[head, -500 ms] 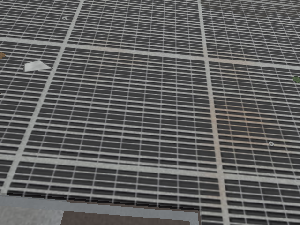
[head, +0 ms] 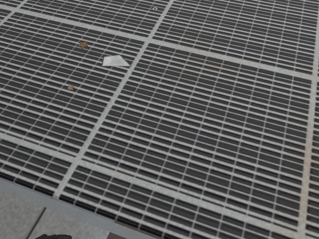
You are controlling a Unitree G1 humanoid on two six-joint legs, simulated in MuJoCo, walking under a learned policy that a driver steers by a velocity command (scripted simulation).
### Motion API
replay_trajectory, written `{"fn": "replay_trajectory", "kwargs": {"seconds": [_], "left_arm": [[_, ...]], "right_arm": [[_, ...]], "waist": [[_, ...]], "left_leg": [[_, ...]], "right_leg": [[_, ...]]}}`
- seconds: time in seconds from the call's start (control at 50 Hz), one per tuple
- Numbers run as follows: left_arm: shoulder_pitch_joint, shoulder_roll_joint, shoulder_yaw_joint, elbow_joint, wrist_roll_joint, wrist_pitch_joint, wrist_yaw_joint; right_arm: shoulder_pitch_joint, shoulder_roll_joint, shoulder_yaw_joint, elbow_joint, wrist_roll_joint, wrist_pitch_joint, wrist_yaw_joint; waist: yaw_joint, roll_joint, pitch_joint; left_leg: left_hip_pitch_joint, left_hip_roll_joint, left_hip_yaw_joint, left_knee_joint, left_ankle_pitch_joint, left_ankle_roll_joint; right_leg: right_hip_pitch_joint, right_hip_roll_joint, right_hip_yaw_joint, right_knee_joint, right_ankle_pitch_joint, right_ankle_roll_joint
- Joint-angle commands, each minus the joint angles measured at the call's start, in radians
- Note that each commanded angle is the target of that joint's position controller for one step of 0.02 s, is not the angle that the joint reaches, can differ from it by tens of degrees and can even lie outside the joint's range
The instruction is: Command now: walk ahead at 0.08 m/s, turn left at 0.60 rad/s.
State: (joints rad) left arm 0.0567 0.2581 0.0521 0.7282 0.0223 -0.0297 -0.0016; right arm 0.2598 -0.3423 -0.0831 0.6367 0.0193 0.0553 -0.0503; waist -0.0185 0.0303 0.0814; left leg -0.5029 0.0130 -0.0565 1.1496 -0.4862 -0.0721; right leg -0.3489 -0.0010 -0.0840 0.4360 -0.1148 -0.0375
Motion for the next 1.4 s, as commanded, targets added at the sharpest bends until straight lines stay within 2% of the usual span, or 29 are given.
{"fn": "replay_trajectory", "kwargs": {"seconds": [0.02,0.18,0.24,0.26,0.28,0.3,0.34,0.38,0.44,0.58,0.62,0.66,0.68,0.72,0.76,0.82,0.88,0.92,0.94,0.96,0.98,1.0,1.02,1.06,1.2,1.32,1.36,1.38,1.4], "left_arm": [[-0.011,0.166,0.047,-0.04,-0.003,-0.008,0.015],[-0.021,0.228,0.063,-0.02,-0.03,0.03,0.007],[0.005,0.213,0.058,0.006,-0.053,0.041,0.004],[0.059,0.166,0.044,0.029,-0.042,0.042,-0.003],[0.076,0.1,0.017,-0.005,0.013,0.038,-0.015],[-0.007,0.15,0.035,-0.028,-0.002,0.037,-0.004],[-0.006,0.174,0.048,-0.011,-0.037,0.046,0.008],[0.033,0.172,0.051,0.02,-0.022,0.054,0.016],[0.061,0.148,0.044,0.031,-0.03,0.056,0.014],[0.036,0.126,0.022,0.025,-0.029,0.06,0.009],[0.084,0.105,0.013,0.045,-0.018,0.051,0.004],[0.128,0.174,0.017,0.053,0.003,0.042,0.005],[0.103,0.2,0.027,0.075,-0.016,0.043,0.003],[0.12,0.188,0.029,0.073,-0.022,0.036,0.003],[0.142,0.209,0.037,0.081,-0.026,0.018,0.017],[0.195,0.213,0.046,0.092,-0.039,-0.005,0.034],[0.124,0.221,0.055,0.075,-0.055,-0.007,0.027],[0.106,0.195,0.05,0.069,-0.047,-0.001,0.018],[0.091,0.155,0.037,0.058,-0.038,-0.006,0.015],[0.041,0.081,0.014,0.001,-0.017,-0.017,0.013],[-0.025,0.093,0.011,-0.046,-0.036,-0.044,0.015],[-0.009,0.132,0.021,-0.047,-0.062,-0.071,0.003],[0.01,0.148,0.023,-0.031,-0.063,-0.09,-0.008],[0.004,0.161,0.032,-0.018,-0.024,-0.107,-0.015],[-0.183,0.071,0.002,-0.088,-0.03,-0.089,-0.043],[-0.145,0.145,0.031,-0.111,-0.039,-0.094,-0.034],[0.056,0.194,0.062,-0.067,-0.034,-0.097,-0.02],[0.234,0.244,0.073,-0.051,-0.017,-0.095,-0.011],[0.3,0.3,0.083,-0.023,-0.006,-0.084,-0.018]], "right_arm": [[0.05,-0.051,-0.015,-0.074,-0.009,-0.002,-0.001],[-0.046,-0.071,-0.014,-0.113,-0.006,0.003,0.046],[-0.009,-0.084,-0.03,-0.097,-0.013,0.002,0.051],[0.029,-0.133,-0.046,-0.09,-0.016,0.0,0.04],[0.037,-0.24,-0.064,-0.115,-0.022,-0.003,0.021],[0.029,-0.228,-0.054,-0.131,-0.051,-0.022,0.028],[-0.039,-0.152,-0.032,-0.109,-0.043,-0.054,0.038],[-0.109,-0.107,-0.011,-0.105,-0.026,-0.059,0.032],[-0.135,-0.066,0.008,-0.094,-0.038,-0.063,0.026],[-0.133,-0.066,0.012,-0.024,-0.035,-0.054,0.039],[-0.153,-0.036,0.025,-0.001,-0.021,-0.054,0.043],[-0.083,-0.004,0.036,0.03,-0.043,-0.065,0.044],[-0.047,0.017,0.036,0.037,-0.046,-0.065,0.043],[-0.165,-0.037,0.018,0.02,-0.035,-0.064,0.036],[-0.171,-0.026,0.012,0.014,-0.01,-0.07,0.036],[-0.195,-0.003,0.01,0.005,0.01,-0.091,0.052],[-0.123,0.009,0.006,0.044,0.008,-0.1,0.068],[0.023,-0.001,-0.011,0.118,-0.001,-0.092,0.072],[0.114,-0.034,-0.03,0.141,0.006,-0.088,0.071],[0.226,-0.15,-0.062,0.146,0.007,-0.09,0.06],[0.254,-0.171,-0.057,0.13,0.0,-0.111,0.071],[0.202,-0.12,-0.039,0.117,-0.006,-0.133,0.07],[0.171,-0.079,-0.027,0.105,-0.007,-0.147,0.067],[0.125,-0.063,-0.017,0.091,-0.005,-0.143,0.059],[0.169,-0.1,-0.023,0.092,-0.003,-0.119,0.016],[0.175,-0.101,-0.037,0.108,0.009,-0.107,0.01],[0.142,-0.079,-0.03,0.088,-0.003,-0.096,0.016],[0.129,-0.029,-0.01,0.055,-0.023,-0.093,0.021],[0.291,0.083,0.019,0.037,0.007,-0.104,0.024]], "waist": [[0.008,-0.162,-0.16],[0.025,-0.157,-0.155],[-0.006,-0.125,-0.158],[-0.01,-0.01,-0.162],[0.03,0.304,-0.176],[-0.034,0.232,-0.203],[-0.004,0.11,-0.177],[0.026,0.101,-0.18],[0.042,0.105,-0.194],[0.004,0.111,-0.146],[0.049,0.08,-0.137],[0.013,-0.051,-0.182],[-0.031,-0.18,-0.17],[0.041,-0.21,-0.073],[0.05,-0.272,0.018],[0.073,-0.223,0.03],[0.026,-0.18,-0.015],[-0.029,-0.137,-0.071],[-0.068,-0.065,-0.096],[-0.098,0.219,-0.111],[-0.114,0.257,-0.104],[-0.078,0.159,-0.057],[-0.055,0.107,-0.04],[-0.025,0.024,-0.035],[-0.052,0.064,0.003],[-0.007,0.09,-0.014],[0.095,0.093,-0.158],[0.162,0.015,-0.334],[0.072,-0.352,-0.485]], "left_leg": [[-0.017,0.063,-0.001,-0.088,0.062,-0.002],[0.129,0.062,0.074,-0.405,0.18,0.049],[0.291,0.011,0.103,-0.648,0.292,0.109],[0.41,0.059,0.001,-0.753,0.471,0.155],[0.557,0.321,-0.347,-0.769,0.834,0.279],[0.452,0.391,-0.417,-0.793,0.793,0.418],[0.415,0.278,-0.249,-0.793,0.705,0.34],[0.385,0.229,-0.176,-0.789,0.725,0.295],[0.373,0.197,-0.128,-0.794,0.74,0.293],[0.33,0.203,-0.187,-0.779,0.58,0.308],[0.289,0.165,-0.172,-0.753,0.521,0.261],[0.224,0.056,-0.102,-0.692,0.263,0.161],[0.239,-0.026,-0.011,-0.698,0.127,0.123],[0.192,-0.076,0.069,-0.532,0.03,0.099],[0.075,-0.053,0.079,-0.435,0.042,0.111],[-0.06,0.013,0.034,-0.379,-0.041,0.148],[0.148,0.001,0.107,-0.577,0.122,0.16],[0.397,-0.07,0.172,-0.645,0.238,0.154],[0.51,-0.048,0.1,-0.669,0.207,0.184],[0.629,0.175,-0.341,-0.843,0.024,0.31],[0.679,0.308,-0.717,-0.986,-0.079,0.449],[0.691,0.33,-0.676,-0.976,-0.044,0.447],[0.68,0.288,-0.569,-0.952,0.055,0.411],[0.625,0.232,-0.417,-0.952,0.257,0.349],[0.352,0.116,-0.203,-0.978,0.415,0.282],[0.431,0.174,-0.282,-0.859,0.548,0.232],[0.4,0.094,-0.239,-0.6,0.775,0.185],[0.239,0.029,-0.206,-0.316,0.588,0.152],[-0.116,-0.12,-0.13,0.034,-0.084,0.086]], "right_leg": [[0.161,-0.298,0.195,-0.189,0.25,-0.227],[0.185,-0.325,0.068,-0.171,0.114,-0.178],[0.154,-0.29,0.014,-0.034,0.039,-0.087],[0.061,-0.225,-0.048,0.111,-0.062,-0.011],[-0.206,-0.076,-0.131,0.437,-0.489,0.095],[-0.285,-0.028,0.026,0.635,-0.561,0.11],[-0.285,-0.061,0.094,0.697,-0.423,0.09],[-0.235,-0.063,0.095,0.699,-0.31,0.105],[-0.152,-0.055,0.096,0.612,-0.237,0.122],[0.027,-0.046,0.079,0.229,-0.263,0.105],[0.148,-0.037,0.065,-0.011,-0.061,0.08],[0.293,-0.149,0.182,-0.041,0.193,0.027],[0.199,-0.162,0.188,-0.036,-0.114,-0.034],[0.088,-0.196,0.313,-0.179,-0.572,-0.093],[0.104,-0.302,0.437,-0.26,-0.655,-0.145],[0.225,-0.359,0.437,-0.276,-0.548,-0.16],[0.174,-0.279,0.245,-0.25,-0.376,-0.107],[0.059,-0.207,0.11,-0.114,-0.3,-0.07],[-0.022,-0.162,0.033,0.059,-0.227,-0.033],[-0.256,-0.038,-0.087,0.456,-0.249,0.06],[-0.476,0.04,0.084,0.664,-0.445,0.058],[-0.565,-0.028,0.151,0.752,-0.406,0.034],[-0.568,-0.06,0.163,0.744,-0.318,0.011],[-0.514,-0.093,0.157,0.616,-0.189,0.008],[-0.223,0.014,0.081,0.143,0.144,0.086],[-0.09,0.012,0.134,0.053,0.107,0.04],[0.198,0.013,0.107,0.034,0.079,-0.013],[0.503,-0.148,0.272,0.073,-0.025,-0.075],[0.815,-0.397,0.784,-0.057,-0.283,-0.226]]}}
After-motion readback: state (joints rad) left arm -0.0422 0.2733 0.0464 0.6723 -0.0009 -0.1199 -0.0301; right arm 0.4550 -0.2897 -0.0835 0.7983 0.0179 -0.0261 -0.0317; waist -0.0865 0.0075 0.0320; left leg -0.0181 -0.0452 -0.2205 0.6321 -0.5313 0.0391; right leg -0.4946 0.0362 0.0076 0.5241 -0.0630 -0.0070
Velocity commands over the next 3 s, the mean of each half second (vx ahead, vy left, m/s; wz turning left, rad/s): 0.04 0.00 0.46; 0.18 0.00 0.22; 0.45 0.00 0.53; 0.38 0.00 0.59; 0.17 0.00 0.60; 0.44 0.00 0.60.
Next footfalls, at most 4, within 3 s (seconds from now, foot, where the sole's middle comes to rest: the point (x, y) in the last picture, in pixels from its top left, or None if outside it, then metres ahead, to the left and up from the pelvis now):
0.26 left None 0.08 0.15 -0.77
0.64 right None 0.12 -0.08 -0.77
0.94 left None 0.11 0.19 -0.77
1.38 right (135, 216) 0.52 0.14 -0.77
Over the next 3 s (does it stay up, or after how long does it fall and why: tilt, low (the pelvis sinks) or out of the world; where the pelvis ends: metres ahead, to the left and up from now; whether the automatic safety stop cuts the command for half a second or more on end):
stays up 0.59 0.69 0.01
